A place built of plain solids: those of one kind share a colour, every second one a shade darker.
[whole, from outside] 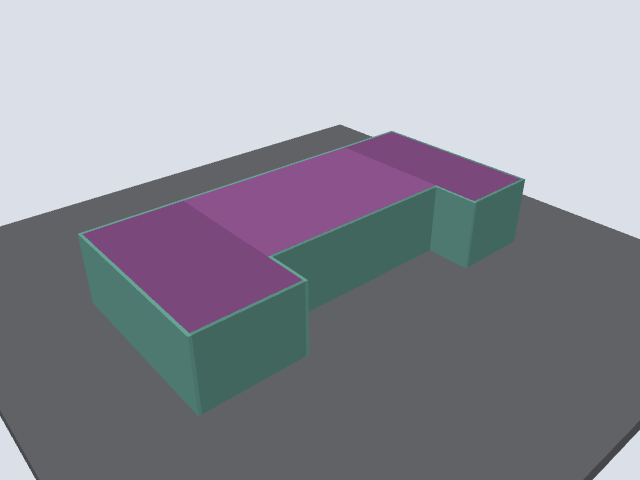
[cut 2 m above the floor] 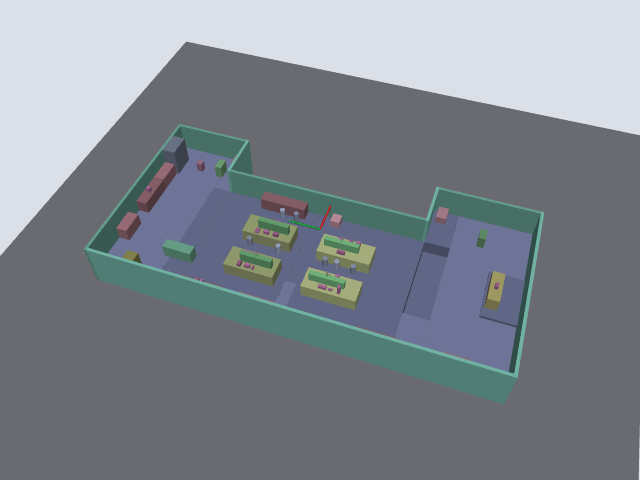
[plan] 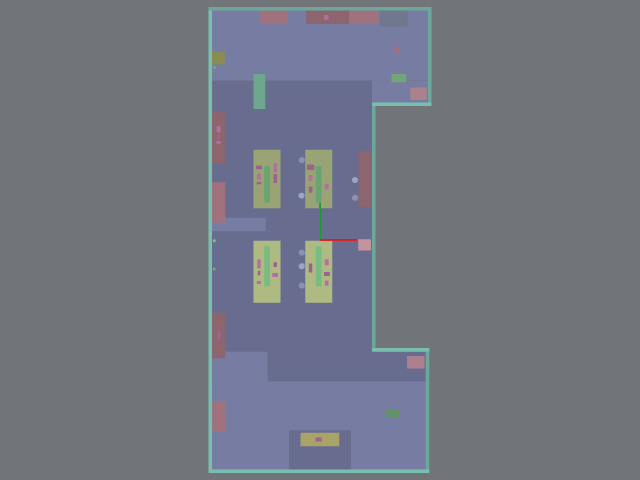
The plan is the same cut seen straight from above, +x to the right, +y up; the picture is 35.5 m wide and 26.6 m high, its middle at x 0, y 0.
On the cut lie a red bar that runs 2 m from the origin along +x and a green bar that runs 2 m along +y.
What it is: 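One storey of a laboratory for chemistry or biology, grown in wings along a spine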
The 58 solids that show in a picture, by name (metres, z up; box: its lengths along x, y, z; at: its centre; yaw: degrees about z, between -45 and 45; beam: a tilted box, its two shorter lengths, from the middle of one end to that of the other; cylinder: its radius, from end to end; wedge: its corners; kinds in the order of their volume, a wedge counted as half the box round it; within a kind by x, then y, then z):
{
 "floor_1": {"box": [2.97, 0.73, 1.11], "at": [-4.49, 0.86, 0.51]},
 "floor_2": {"box": [3.07, 1.65, 1.11], "at": [-4.44, -7.01, 0.51]},
 "floor_3": {"box": [3.07, 1.21, 1.11], "at": [-4.44, 8.23, 0.51]},
 "floor_4": {"box": [8.86, 6.68, 1.11], "at": [-1.55, -2.85, 0.51]},
 "floor_5": {"box": [8.86, 6.4, 1.11], "at": [-1.55, 4.42, 0.51]},
 "floor_6": {"box": [11.84, 4.88, 1.11], "at": [-0.06, -10.28, 0.51]},
 "floor_7": {"box": [5.89, 0.73, 1.11], "at": [-0.06, 0.86, 0.51]},
 "floor_8": {"box": [5.79, 1.65, 0.14], "at": [-0.01, -7.01, 0.02]},
 "floor_9": {"box": [5.79, 1.21, 1.11], "at": [-0.01, 8.23, 0.51]},
 "floor_10": {"box": [3.44, 2.18, 0.2], "at": [0.0, -11.63, 1.16]},
 "floor_11": {"box": [11.96, 3.88, 1.11], "at": [0.0, 10.77, 0.51]},
 "floor_12": {"box": [2.98, 1.65, 1.11], "at": [4.37, -7.01, 0.51]},
 "floor_13": {"box": [3.1, 1.21, 1.11], "at": [4.43, 8.23, 0.51]},
 "roof_1": {"box": [8.86, 13.81, 0.2], "at": [-1.55, 0.72, 4.73]},
 "roof_2": {"box": [11.84, 6.52, 0.9], "at": [-0.06, -9.45, 4.37]},
 "roof_3": {"box": [11.96, 5.09, 0.68], "at": [0.0, 10.17, 4.49]},
 "wall_1": {"box": [0.2, 25.43, 4.88], "at": [-6.08, 0.0, 2.39]},
 "wall_2": {"box": [12.24, 0.2, 4.88], "at": [-0.06, -12.81, 2.39]},
 "wall_3": {"box": [12.36, 0.2, 4.88], "at": [0.0, 12.81, 2.39]},
 "wall_4": {"box": [0.2, 13.41, 4.88], "at": [2.98, 0.72, 2.39]},
 "wall_5": {"box": [3.18, 0.2, 4.88], "at": [4.47, -6.09, 2.39]},
 "wall_6": {"box": [3.3, 0.2, 4.88], "at": [4.53, 7.52, 2.39]},
 "wall_7": {"box": [0.2, 6.52, 4.88], "at": [5.96, -9.45, 2.39]},
 "wall_8": {"box": [0.2, 5.09, 4.88], "at": [6.08, 10.17, 2.39]},
 "island_1": {"box": [1.5, 3.44, 0.91], "at": [-2.93, -1.76, 1.52]},
 "island_2": {"box": [1.5, 3.25, 0.91], "at": [-2.93, 3.38, 1.52]},
 "island_3": {"box": [1.5, 3.44, 0.91], "at": [-0.07, -1.76, 1.52]},
 "island_4": {"box": [1.5, 3.25, 0.91], "at": [-0.07, 3.38, 1.52]},
 "wallbench_1": {"box": [0.73, 1.69, 0.91], "at": [-5.62, -9.78, 1.52]},
 "wallbench_2": {"box": [0.73, 2.53, 0.91], "at": [-5.62, -5.29, 1.52]},
 "wallbench_3": {"box": [0.73, 2.24, 0.91], "at": [-5.62, 2.09, 1.52]},
 "wallbench_4": {"box": [0.73, 2.82, 0.91], "at": [-5.62, 5.67, 1.52]},
 "wallbench_5": {"box": [1.52, 0.75, 0.91], "at": [-2.55, 12.34, 1.52]},
 "wallbench_6": {"box": [2.37, 0.75, 0.91], "at": [0.43, 12.34, 1.52]},
 "wallbench_7": {"box": [1.62, 0.75, 0.91], "at": [2.44, 12.34, 1.52]},
 "wallbench_8": {"box": [0.75, 3.11, 0.91], "at": [2.51, 3.4, 1.52]},
 "fume_1": {"box": [1.57, 0.9, 2.4], "at": [4.08, 12.26, 2.26]},
 "rack_1": {"box": [0.32, 2.24, 0.59], "at": [-2.93, -1.46, 2.27]},
 "rack_2": {"box": [0.32, 2.05, 0.67], "at": [-2.93, 3.08, 2.31]},
 "rack_3": {"box": [0.32, 2.24, 0.58], "at": [-0.07, -1.46, 2.26]},
 "rack_4": {"box": [0.32, 2.05, 0.69], "at": [-0.07, 3.08, 2.31]},
 "teacher_1": {"box": [2.15, 0.75, 0.91], "at": [0.0, -11.05, 1.71]},
 "guard_1": {"box": [0.66, 1.94, 0.91], "at": [-3.35, 8.23, 1.52]},
 "covers_1": {"box": [0.7, 0.62, 0.56], "at": [2.47, -0.27, 1.34]},
 "covers_2": {"box": [0.98, 0.69, 0.51], "at": [5.31, -6.77, 1.32]},
 "covers_3": {"box": [0.92, 0.7, 0.61], "at": [5.46, 8.1, 1.37]},
 "fridge_1": {"box": [0.7, 0.72, 1.9], "at": [-5.63, 10.08, 2.01]},
 "trolley_1": {"box": [0.82, 0.46, 0.85], "at": [4.03, -9.64, 1.49]},
 "trolley_2": {"box": [0.82, 0.46, 0.91], "at": [4.37, 8.97, 1.52]},
 "stool_1": {"cylinder": 0.17, "from": [-1.02, 2.46, 1.06], "to": [-1.02, 2.46, 1.71]},
 "stool_2": {"cylinder": 0.17, "from": [-1.01, -2.52, 1.06], "to": [-1.01, -2.52, 1.71]},
 "stool_3": {"cylinder": 0.17, "from": [-1.01, -1.46, 1.06], "to": [-1.01, -1.46, 1.71]},
 "stool_4": {"cylinder": 0.17, "from": [-1.01, -0.7, 1.06], "to": [-1.01, -0.7, 1.71]},
 "stool_5": {"cylinder": 0.17, "from": [-1.01, 4.43, 1.06], "to": [-1.01, 4.43, 1.71]},
 "stool_6": {"cylinder": 0.17, "from": [1.93, 3.32, 1.06], "to": [1.93, 3.32, 1.71]},
 "stool_7": {"cylinder": 0.17, "from": [1.94, 2.34, 1.06], "to": [1.94, 2.34, 1.71]},
 "bin_1": {"box": [0.4, 0.4, 0.66], "at": [4.25, 10.52, 1.39]},
 "gear_1": {"box": [0.2, 0.5, 0.2], "at": [-3.38, -1.32, 2.07]}
}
